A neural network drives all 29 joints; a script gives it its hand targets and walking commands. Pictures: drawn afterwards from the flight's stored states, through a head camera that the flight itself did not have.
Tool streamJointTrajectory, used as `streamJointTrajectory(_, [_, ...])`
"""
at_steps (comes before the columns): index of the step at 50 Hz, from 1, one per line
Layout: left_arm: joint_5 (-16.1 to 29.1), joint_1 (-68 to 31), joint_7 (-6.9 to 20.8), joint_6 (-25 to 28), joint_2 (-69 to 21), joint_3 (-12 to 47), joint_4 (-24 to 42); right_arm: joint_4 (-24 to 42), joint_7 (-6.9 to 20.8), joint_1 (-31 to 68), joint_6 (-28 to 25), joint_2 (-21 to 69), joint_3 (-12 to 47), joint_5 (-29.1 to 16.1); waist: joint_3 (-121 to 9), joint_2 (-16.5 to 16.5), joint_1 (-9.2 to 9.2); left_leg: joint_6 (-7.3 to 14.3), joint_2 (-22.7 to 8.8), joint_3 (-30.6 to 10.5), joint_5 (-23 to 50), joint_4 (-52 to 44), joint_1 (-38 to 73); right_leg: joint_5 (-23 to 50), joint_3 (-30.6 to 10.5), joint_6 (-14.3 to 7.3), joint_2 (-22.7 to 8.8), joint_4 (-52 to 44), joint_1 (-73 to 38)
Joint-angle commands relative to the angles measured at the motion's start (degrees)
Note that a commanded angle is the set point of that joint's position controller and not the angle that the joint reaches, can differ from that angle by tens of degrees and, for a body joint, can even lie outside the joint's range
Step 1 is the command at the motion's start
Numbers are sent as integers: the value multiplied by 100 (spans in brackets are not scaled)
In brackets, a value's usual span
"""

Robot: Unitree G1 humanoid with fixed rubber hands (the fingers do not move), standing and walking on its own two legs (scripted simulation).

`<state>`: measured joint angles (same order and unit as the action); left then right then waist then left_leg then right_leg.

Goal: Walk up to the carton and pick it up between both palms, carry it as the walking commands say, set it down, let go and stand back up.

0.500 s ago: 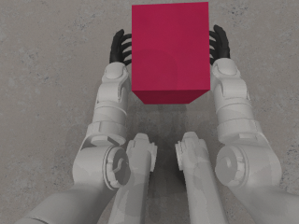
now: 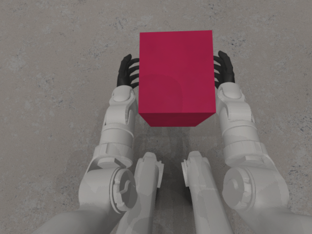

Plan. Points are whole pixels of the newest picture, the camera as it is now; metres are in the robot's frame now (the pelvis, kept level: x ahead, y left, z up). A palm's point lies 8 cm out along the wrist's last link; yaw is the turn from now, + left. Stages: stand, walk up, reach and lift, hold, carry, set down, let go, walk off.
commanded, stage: reach and lift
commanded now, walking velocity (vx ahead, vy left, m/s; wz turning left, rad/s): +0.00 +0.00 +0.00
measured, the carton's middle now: (173, 90) +0.47 -0.01 -0.13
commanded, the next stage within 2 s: none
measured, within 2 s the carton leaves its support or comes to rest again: neither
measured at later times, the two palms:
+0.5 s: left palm (117, 83) +0.44 +0.11 +0.01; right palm (235, 80) +0.44 -0.13 +0.00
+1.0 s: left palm (107, 77) +0.43 +0.11 +0.08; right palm (251, 75) +0.43 -0.13 +0.07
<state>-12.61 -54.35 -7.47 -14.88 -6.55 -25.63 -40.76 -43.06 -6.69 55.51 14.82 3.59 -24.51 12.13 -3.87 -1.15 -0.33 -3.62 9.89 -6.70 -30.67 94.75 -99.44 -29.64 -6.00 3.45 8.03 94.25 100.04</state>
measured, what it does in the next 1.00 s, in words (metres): rises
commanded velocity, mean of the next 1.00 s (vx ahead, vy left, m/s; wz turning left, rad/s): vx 0.00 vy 0.00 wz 0.00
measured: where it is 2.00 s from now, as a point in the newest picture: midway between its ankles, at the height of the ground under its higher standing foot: (170, 198)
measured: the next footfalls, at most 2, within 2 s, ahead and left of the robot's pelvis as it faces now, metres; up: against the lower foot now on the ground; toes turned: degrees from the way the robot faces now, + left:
none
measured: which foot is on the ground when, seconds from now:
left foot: down 0.00-1.00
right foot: down 0.00-1.00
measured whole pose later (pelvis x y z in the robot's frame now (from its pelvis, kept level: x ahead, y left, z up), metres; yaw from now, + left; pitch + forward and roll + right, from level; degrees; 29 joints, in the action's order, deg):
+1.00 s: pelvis +0.03 +0.00 +0.13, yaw +0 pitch +25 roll +0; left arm -12.8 -37.8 -7.5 -10.3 -10.1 -20.8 -38.7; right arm -40.1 -6.1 38.0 9.7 7.4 -21.7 11.6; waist -3.6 -0.6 -0.3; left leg -2.0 8.0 -9.3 -24.8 66.9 -66.7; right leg -23.7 -7.7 2.0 7.0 66.0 67.0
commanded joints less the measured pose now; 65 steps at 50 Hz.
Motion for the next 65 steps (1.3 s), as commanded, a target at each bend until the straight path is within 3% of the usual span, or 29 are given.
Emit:
streamJointTrajectory(1, [557, -3497, 990, 112, -6161, 3075, -316, -265, 1175, 3344, -140, 5954, 2800, -501, -5348, 95, -64, 79, 247, 826, 1230, -1175, 2797, 1370, 828, -152, 271, -1115, -3270])
streamJointTrajectory(32, [445, -2077, 948, 456, -6262, 3463, -151, -39, 1124, 1981, -499, 6078, 3157, -442, -4570, 117, -54, 109, 102, 496, 1675, -2703, 4318, 1784, 538, -205, 193, -2651, -4856])
streamJointTrajectory(65, [184, -784, 1127, 566, -6317, 3610, 87, 175, 1223, 651, -589, 6335, 3313, -158, -3454, 115, -12, 221, -140, 216, 2288, -4624, 6295, 2326, 227, -266, -21, -4571, -6692])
